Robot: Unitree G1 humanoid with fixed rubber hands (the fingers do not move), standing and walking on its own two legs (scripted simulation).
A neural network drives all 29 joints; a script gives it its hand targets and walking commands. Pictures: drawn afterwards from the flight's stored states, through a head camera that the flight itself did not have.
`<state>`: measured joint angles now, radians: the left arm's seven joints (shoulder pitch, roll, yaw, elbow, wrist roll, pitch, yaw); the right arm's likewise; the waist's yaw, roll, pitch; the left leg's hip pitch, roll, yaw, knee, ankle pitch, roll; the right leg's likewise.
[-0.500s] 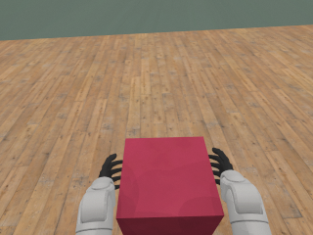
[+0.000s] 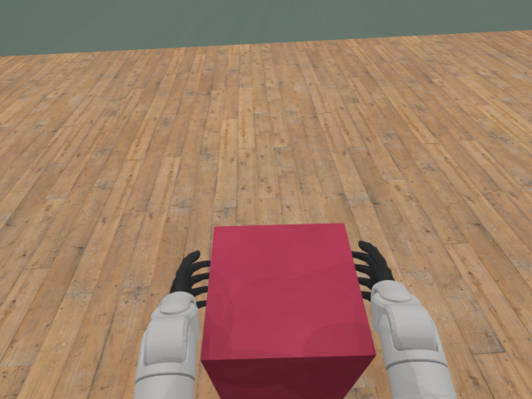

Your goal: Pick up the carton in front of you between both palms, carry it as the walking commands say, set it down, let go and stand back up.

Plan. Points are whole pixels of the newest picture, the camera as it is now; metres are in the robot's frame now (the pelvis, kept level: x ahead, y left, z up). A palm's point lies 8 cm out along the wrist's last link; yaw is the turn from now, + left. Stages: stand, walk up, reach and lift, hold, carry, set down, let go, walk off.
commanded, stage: carry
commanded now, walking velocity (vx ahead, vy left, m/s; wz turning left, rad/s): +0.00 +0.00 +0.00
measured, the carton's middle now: (281, 317) +0.29 +0.00 -0.04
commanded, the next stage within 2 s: hold in 0.38 s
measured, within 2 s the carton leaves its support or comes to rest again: neither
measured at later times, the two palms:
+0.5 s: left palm (195, 304) +0.28 +0.13 +0.04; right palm (397, 300) +0.27 -0.17 +0.04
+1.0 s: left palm (191, 287) +0.30 +0.14 +0.05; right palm (398, 314) +0.24 -0.15 +0.06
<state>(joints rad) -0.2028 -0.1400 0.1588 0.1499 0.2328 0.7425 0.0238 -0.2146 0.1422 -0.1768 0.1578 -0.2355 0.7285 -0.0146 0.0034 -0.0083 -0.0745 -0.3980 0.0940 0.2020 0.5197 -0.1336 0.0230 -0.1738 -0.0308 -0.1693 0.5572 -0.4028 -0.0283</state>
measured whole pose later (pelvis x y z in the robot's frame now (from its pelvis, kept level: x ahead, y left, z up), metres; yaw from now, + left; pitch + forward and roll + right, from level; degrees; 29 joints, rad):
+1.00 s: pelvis -0.01 +0.06 +0.01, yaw -13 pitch -6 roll +0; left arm -0.26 -0.15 0.21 0.23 0.30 0.72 0.02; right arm -0.30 0.16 -0.27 0.33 -0.29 0.65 0.02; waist 0.01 -0.06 0.04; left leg -0.16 -0.02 -0.01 0.36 -0.09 0.01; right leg -0.03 0.00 0.12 0.40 -0.26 0.02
